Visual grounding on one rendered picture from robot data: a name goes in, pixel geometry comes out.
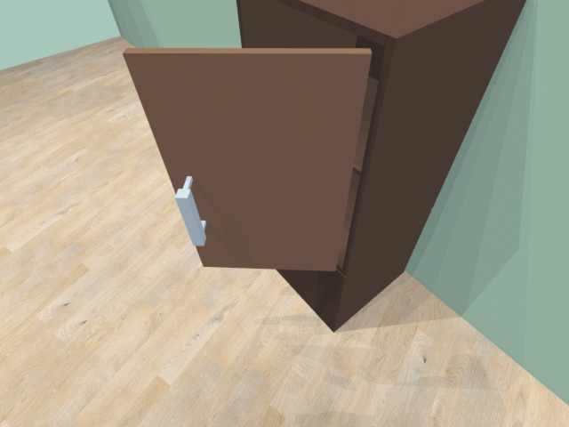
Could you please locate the handle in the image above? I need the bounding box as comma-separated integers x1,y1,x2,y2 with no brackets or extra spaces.
175,176,206,246

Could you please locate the cupboard door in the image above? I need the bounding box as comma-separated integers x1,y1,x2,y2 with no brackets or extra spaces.
123,48,372,271

